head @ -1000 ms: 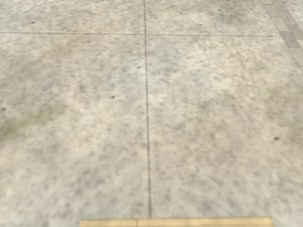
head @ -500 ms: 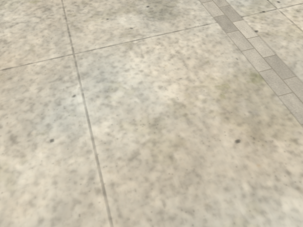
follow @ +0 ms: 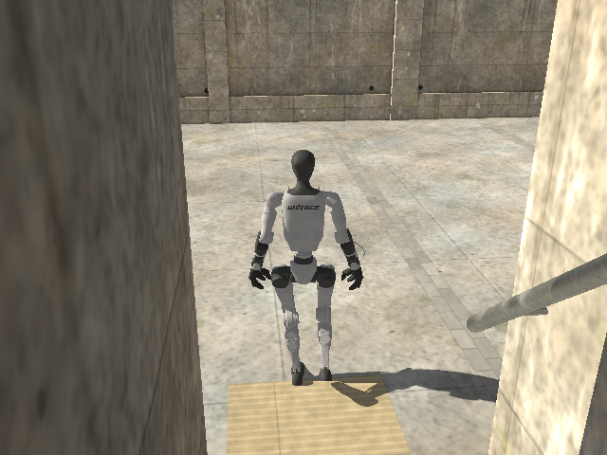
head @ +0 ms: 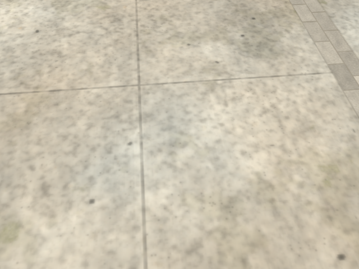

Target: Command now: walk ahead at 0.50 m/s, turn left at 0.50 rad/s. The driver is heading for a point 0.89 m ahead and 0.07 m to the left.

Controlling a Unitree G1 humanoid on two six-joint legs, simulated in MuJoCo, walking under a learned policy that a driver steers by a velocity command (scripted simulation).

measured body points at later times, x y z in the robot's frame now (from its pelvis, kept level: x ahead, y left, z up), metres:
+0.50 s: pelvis +0.28 -0.03 +0.00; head +0.31 -0.03 +0.45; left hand +0.39 +0.26 -0.09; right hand +0.38 -0.30 -0.13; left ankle +0.11 +0.03 -0.65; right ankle +0.38 -0.10 -0.73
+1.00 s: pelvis +0.49 +0.09 +0.01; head +0.51 +0.11 +0.45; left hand +0.40 +0.33 -0.14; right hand +0.73 -0.08 -0.09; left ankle +0.51 +0.18 -0.73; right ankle +0.43 -0.07 -0.66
